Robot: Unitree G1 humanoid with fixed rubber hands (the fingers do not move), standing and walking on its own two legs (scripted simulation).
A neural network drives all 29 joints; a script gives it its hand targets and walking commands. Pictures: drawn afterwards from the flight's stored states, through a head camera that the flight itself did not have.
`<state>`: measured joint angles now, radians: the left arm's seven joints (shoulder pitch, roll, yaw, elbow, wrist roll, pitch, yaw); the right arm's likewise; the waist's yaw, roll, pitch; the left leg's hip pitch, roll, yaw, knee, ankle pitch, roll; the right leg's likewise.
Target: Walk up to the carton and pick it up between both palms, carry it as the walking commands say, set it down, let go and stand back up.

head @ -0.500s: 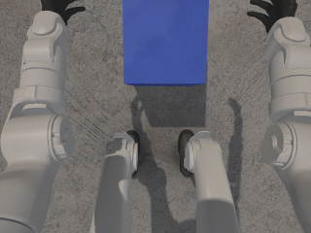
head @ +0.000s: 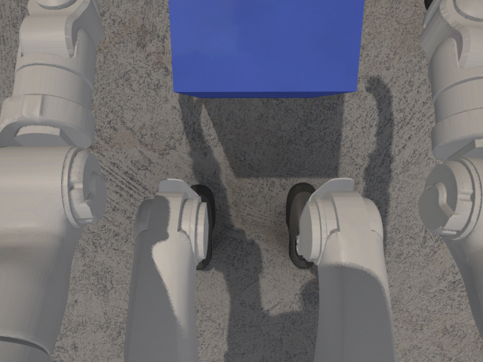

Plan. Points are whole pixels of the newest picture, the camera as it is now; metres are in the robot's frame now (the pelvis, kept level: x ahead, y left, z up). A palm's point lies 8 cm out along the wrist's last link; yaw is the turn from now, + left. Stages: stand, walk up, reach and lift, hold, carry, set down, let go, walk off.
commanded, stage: reach and lift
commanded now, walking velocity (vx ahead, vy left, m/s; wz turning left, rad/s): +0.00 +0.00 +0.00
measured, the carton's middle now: (260, 7) +0.57 -0.01 -0.29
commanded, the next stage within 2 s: none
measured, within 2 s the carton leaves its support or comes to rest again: neither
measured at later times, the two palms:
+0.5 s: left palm (115, 3) +0.56 +0.20 -0.24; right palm (400, 13) +0.55 -0.21 -0.24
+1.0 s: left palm (132, 1) +0.56 +0.17 -0.23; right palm (387, 8) +0.55 -0.19 -0.23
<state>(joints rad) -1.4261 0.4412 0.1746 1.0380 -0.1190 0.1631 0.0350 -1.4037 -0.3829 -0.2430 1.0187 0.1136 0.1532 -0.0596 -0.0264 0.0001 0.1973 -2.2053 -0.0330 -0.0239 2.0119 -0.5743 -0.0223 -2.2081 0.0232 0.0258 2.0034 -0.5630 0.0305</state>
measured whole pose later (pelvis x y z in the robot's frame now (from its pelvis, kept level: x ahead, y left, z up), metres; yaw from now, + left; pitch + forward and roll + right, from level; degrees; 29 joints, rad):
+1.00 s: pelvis -0.01 +0.00 -0.06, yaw +0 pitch +36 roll +0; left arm -1.59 0.42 0.05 1.20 -0.22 0.08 0.09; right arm -1.55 -0.37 -0.12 1.16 0.20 0.08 -0.11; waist -0.03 -0.01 0.44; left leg -2.25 -0.02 -0.02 2.22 -0.59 -0.02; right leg -2.25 0.02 0.02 2.21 -0.59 0.03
